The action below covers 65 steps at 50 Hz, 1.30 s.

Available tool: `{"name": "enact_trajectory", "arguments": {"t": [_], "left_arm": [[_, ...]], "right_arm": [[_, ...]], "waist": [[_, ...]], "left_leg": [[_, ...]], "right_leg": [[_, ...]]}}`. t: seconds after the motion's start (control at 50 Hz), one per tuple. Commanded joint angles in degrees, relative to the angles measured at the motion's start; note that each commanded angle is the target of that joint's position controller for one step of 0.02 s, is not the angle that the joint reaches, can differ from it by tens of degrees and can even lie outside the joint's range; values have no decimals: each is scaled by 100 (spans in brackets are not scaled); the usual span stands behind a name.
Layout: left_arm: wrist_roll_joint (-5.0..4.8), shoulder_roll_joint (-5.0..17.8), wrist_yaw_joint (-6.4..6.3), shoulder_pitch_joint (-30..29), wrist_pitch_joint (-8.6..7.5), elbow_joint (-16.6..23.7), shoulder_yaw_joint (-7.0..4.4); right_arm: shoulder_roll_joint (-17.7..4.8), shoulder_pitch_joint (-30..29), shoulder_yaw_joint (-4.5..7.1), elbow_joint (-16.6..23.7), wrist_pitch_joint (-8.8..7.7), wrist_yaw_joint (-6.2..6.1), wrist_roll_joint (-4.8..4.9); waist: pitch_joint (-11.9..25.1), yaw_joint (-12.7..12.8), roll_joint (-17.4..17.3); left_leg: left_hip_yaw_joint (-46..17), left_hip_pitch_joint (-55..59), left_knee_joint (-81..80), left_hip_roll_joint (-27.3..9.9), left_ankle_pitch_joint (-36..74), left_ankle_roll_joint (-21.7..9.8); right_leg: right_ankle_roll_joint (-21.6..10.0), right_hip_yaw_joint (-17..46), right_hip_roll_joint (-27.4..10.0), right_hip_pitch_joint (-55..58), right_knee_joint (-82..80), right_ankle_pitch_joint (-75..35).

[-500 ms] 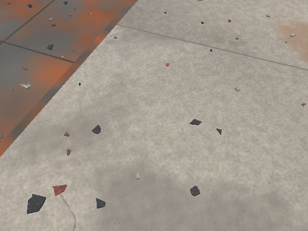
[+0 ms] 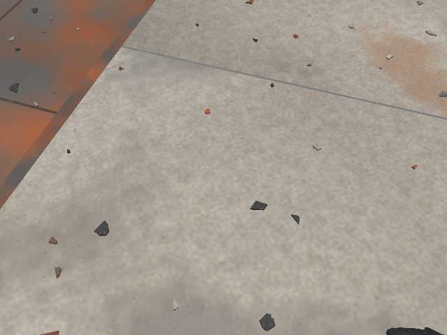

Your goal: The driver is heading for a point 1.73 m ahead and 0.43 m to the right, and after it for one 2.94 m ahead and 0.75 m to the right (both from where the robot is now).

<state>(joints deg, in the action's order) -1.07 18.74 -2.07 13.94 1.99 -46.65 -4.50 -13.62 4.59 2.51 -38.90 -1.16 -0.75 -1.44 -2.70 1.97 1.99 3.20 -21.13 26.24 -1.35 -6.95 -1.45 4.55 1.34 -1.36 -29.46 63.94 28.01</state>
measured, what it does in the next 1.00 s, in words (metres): walks ahead, turning right: right foot, then left foot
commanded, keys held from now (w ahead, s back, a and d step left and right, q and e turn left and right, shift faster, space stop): e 0.34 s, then w+e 0.20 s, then w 0.46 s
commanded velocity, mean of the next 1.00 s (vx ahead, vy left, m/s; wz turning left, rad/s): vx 0.24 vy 0.00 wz -0.41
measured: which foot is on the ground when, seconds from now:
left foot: down 0.00-0.24, up 0.26-0.70, down 0.72-1.00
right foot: up 0.00-0.22, down 0.24-0.72, up 0.74-1.00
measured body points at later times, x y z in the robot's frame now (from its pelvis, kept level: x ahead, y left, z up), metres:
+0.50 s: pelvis +0.04 -0.05 +0.01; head +0.06 -0.08 +0.46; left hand +0.24 +0.20 -0.07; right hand +0.10 -0.37 -0.10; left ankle +0.12 +0.10 -0.68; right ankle +0.03 -0.13 -0.74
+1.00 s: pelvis +0.22 -0.07 +0.01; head +0.25 -0.06 +0.46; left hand +0.49 +0.08 -0.09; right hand +0.09 -0.31 -0.11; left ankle +0.18 +0.07 -0.74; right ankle +0.27 -0.27 -0.68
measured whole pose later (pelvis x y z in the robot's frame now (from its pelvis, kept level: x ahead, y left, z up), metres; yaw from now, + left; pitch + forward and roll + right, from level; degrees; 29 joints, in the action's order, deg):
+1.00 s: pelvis +0.22 -0.07 +0.01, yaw -25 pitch +3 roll +0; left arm -0.6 16.8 0.9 9.7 -3.7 -37.6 -3.0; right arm -14.3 23.1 2.5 -50.9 -4.5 0.3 0.7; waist -0.3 -4.9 2.8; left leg -0.4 -1.5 14.3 1.2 -15.3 -1.6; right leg 0.8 1.7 -4.3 -36.9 43.2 5.3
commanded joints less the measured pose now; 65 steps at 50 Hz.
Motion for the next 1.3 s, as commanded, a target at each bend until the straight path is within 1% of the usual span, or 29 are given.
{"name": "enact_trajectory", "arguments": {"t": [0.02,0.08,0.16,0.22,0.24,0.26,0.28,0.3,0.34,0.36,0.42,0.54,0.62,0.7,0.72,0.74,0.76,0.78,0.86,0.98,1.04,1.1,1.16,1.18,1.2,1.22,1.24,1.26,1.3], "left_arm": [[31,295,-33,474,116,368,-120],[59,192,78,86,104,600,-56],[45,372,233,-115,133,801,-93],[80,464,285,186,143,730,-179],[101,771,229,323,134,731,-277],[101,1447,101,304,128,922,-394],[315,1435,167,357,4,1045,-358],[336,1288,202,189,-119,1036,-317],[115,929,145,-364,-190,1112,-231],[36,826,102,-388,-178,1106,-192],[36,695,31,-119,-211,1111,-138],[17,948,-3,135,-300,1047,-229],[15,845,87,273,-311,970,-176],[54,456,135,174,-314,950,-15],[86,103,139,53,-345,1022,95],[4,-107,132,161,-441,1268,149],[-81,458,92,-91,-518,1329,26],[-102,670,108,-116,-563,1264,-48],[63,353,235,-372,-656,1232,-4],[35,-128,327,-1201,-702,1523,182],[-24,-66,413,-1532,-718,1626,170],[-40,127,474,-1527,-732,1680,99],[14,667,373,226,-681,1213,-189],[124,1109,295,1173,-626,1055,-290],[112,1284,351,1273,-629,960,-281],[69,716,353,1079,-631,975,-134],[44,588,343,678,-635,982,-75],[80,541,350,340,-639,995,-53],[177,332,380,-29,-687,1001,2]], "right_arm": [[-851,-169,262,214,-73,-66,-33],[-970,-190,313,111,-46,-127,23],[-1208,-87,392,-40,41,-100,132],[-1154,15,397,-205,109,-90,285],[-931,329,354,-338,134,-67,228],[-610,409,251,-147,145,-27,-73],[-849,-246,320,37,130,-92,-16],[-994,-366,376,38,149,-129,120],[-1031,-79,434,-182,186,-225,105],[-1053,68,455,-225,175,-220,62],[-961,-60,442,-180,37,-85,162],[-813,-466,355,-120,-293,108,199],[-840,-349,306,-180,-442,217,257],[-917,481,330,-454,-563,197,226],[-1156,1145,376,-590,-581,156,153],[-1764,1576,503,-751,-533,153,73],[-1627,1729,503,-798,-538,204,121],[-1292,1573,395,-753,-553,199,191],[-916,1212,221,-653,-489,137,146],[-1132,1577,228,-826,-405,65,237],[-1218,1885,229,-952,-351,69,282],[-1303,1934,256,-1028,-272,53,312],[-1311,1826,233,-970,-211,14,258],[-891,1960,91,-764,-246,11,110],[-390,2553,-74,-755,-368,48,161],[-1056,2047,92,-740,-451,97,310],[-1204,1510,135,-572,-505,129,393],[-1105,1256,116,-541,-531,106,332],[-972,1326,137,-567,-453,113,238]], "waist": [[684,39,-1081],[810,-69,-965],[847,-124,-984],[811,60,-768],[682,12,-6],[584,-250,1838],[773,228,1399],[688,141,850],[653,-141,461],[768,-216,483],[727,-110,630],[410,82,674],[372,129,675],[433,-378,460],[625,-633,-90],[631,-503,-1460],[172,-710,-1467],[-119,-636,-1120],[-116,-454,-898],[-89,-699,-791],[-181,-780,-789],[-172,-564,-833],[1019,451,-753],[1961,666,151],[2721,295,1606],[2087,449,986],[1213,369,681],[813,199,182],[515,-170,227]], "left_leg": [[-861,524,-1216,-1454,675,-1200],[-561,671,-1169,-1562,835,-1228],[-432,943,-944,-1778,859,-1118],[-50,738,-174,-1538,195,-560],[391,197,750,-1131,-553,-78],[848,-1438,2632,-226,-2936,587],[-232,-1818,3646,156,-3299,583],[-523,-1889,4001,46,-2812,478],[-686,-1929,3875,-86,-1924,420],[-656,-1774,3845,-75,-1564,439],[-662,-1853,3113,-11,-838,421],[-712,-1128,1065,180,-627,473],[-545,-310,530,180,-616,331],[-537,1335,-254,9,-436,-16],[-1380,2132,-512,-744,-980,-275],[-3358,2798,-1231,-1686,-2587,-1005],[-4378,2687,-1541,-2176,-3467,-1464],[-3986,2599,-1496,-1991,-3393,-1379],[-2368,2106,-1719,-1245,-1368,-982],[-1077,1622,-1807,-858,626,-903],[-1051,1703,-1775,-1062,775,-885],[-1045,2192,-1470,-1312,1604,-749],[-538,1675,768,-898,3592,-408],[-291,115,2771,-456,1639,-169],[-742,-1357,4312,416,-2535,25],[-1095,-1993,4825,69,-2484,-31],[-874,-2224,4753,-190,-1955,-85],[-755,-2043,4488,-408,-1475,-71],[-780,-1519,4090,-661,-996,-4]], "right_leg": [[68,-5,-256,3,-132,-513],[-46,-80,-347,342,-1063,-867],[-269,-317,-257,791,-1935,-907],[-652,-505,35,1700,-3322,-1693],[-933,186,-285,2189,-4017,-2681],[-1748,2300,-1793,2884,-4234,-4612],[-2502,2865,-2117,2356,-4520,-4270],[-2318,2373,-1790,2273,-4574,-3836],[-1745,1826,-1328,2247,-4479,-3328],[-1678,1716,-1173,2171,-4566,-2733],[-1678,2049,-1013,2359,-5066,-301],[-1745,2194,-899,2167,-5088,-346],[-1751,2366,-932,1774,-4983,-139],[-1376,2219,-473,1036,-4248,105],[-1098,1708,-86,395,-3081,168],[-797,689,609,-918,-1620,344],[-695,709,398,-1869,-562,668],[-721,865,176,-2165,-120,181],[-574,370,-315,-1842,-480,-1261],[-318,-174,-191,-852,-2477,-2617],[-398,-231,-72,-453,-3044,-2895],[-670,-184,0,-190,-3386,-2582],[-1147,-330,161,2563,-3509,-2523],[-1606,1285,-1152,4530,-3346,-2231],[-2321,3935,-2185,5476,-4253,-981],[-2093,3826,-1952,5068,-4569,-465],[-1909,2922,-1748,4250,-4677,-899],[-1831,2358,-1508,3477,-4808,-1548],[-1822,1693,-1198,2529,-5154,-2384]]}}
